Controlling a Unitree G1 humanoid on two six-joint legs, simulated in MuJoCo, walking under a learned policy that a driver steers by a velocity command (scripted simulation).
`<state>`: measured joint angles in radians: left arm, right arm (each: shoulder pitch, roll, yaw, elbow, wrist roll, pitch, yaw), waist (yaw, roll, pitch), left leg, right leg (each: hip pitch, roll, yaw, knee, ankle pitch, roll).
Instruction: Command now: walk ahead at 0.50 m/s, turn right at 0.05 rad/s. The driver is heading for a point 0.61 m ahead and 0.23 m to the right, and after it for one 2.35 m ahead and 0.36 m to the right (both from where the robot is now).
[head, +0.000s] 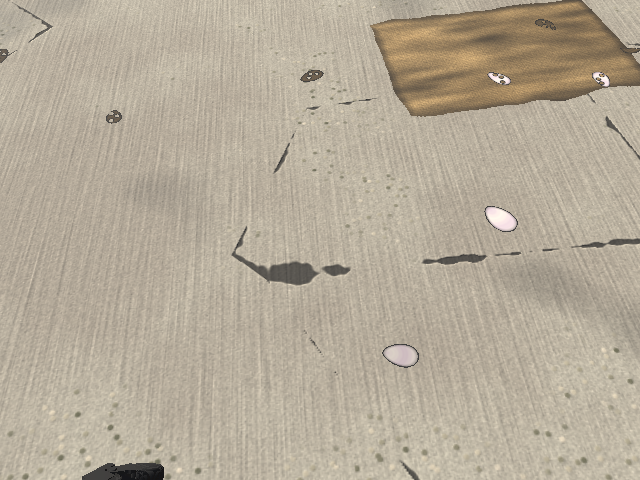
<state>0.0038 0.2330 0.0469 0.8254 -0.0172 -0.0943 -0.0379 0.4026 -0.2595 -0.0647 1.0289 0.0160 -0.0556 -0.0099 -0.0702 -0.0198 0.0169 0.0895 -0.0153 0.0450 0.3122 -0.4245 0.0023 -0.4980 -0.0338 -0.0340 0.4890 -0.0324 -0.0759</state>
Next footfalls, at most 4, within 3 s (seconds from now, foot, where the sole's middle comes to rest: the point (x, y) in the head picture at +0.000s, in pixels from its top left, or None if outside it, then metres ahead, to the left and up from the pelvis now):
0.52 left None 0.47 0.09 -0.76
1.02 right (441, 398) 0.62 -0.27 -0.76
1.54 left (334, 370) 0.71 -0.04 -0.76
2.04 right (438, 365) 0.70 -0.28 -0.76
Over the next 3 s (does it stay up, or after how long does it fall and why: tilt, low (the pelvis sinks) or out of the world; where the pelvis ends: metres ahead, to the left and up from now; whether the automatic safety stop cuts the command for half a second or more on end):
stays up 0.66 -0.12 0.01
